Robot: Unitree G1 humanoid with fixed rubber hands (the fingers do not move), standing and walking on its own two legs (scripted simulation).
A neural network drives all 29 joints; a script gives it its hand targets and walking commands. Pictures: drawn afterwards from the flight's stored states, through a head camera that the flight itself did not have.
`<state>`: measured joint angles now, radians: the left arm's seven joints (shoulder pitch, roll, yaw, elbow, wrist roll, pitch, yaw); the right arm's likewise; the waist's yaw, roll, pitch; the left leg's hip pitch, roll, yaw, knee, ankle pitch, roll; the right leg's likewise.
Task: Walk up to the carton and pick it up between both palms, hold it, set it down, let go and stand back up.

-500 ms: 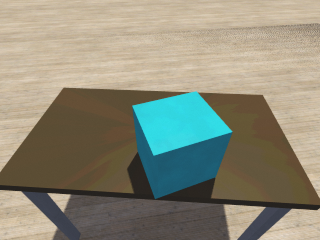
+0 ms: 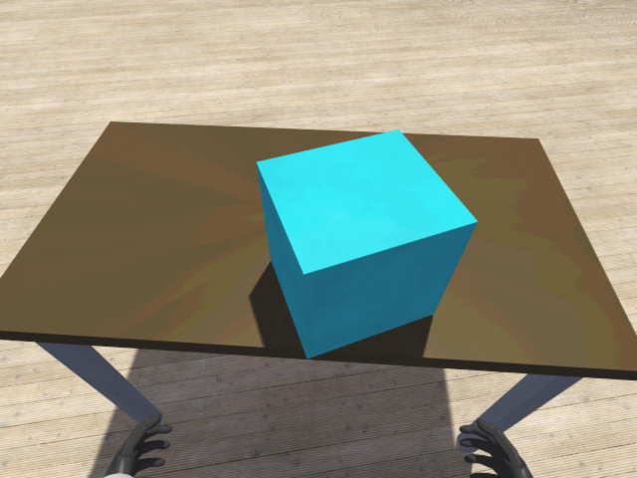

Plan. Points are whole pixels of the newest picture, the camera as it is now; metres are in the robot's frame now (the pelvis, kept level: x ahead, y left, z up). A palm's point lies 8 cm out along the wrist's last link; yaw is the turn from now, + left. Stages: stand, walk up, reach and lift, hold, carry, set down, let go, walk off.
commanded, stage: reach and lift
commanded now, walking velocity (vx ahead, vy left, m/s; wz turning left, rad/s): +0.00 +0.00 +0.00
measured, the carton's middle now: (352, 244) +0.43 -0.04 +0.04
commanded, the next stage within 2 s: none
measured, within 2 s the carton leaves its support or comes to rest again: neither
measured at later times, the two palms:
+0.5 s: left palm (138, 464) +0.17 +0.21 -0.03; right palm out of the picture +0.15 -0.26 -0.07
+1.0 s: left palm (164, 434) +0.19 +0.18 +0.00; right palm (572, 467) +0.16 -0.28 -0.04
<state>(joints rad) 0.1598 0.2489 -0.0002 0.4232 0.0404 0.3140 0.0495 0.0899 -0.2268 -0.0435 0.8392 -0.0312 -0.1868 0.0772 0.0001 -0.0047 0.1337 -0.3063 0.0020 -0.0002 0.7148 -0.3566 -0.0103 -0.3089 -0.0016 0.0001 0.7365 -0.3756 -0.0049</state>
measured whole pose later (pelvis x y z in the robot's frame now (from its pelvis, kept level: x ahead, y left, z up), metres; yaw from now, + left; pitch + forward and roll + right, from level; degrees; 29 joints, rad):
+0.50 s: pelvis +0.02 -0.01 +0.02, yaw +0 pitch +0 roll +1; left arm 0.29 0.17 0.00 0.38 -0.02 0.09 0.12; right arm 0.20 -0.27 -0.04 0.84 0.01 -0.28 0.16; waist 0.00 -0.01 -0.01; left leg -0.20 0.00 0.00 0.42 -0.22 -0.02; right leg -0.23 0.00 0.00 0.50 -0.27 -0.02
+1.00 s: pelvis +0.02 -0.01 +0.03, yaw +0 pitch +0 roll +1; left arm 0.32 0.04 -0.01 0.27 -0.02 -0.02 0.22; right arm 0.20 -0.33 -0.04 0.84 0.21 -0.37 0.26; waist 0.00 -0.01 -0.07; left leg -0.20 0.01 0.00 0.41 -0.22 -0.03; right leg -0.23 0.00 0.00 0.49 -0.27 -0.02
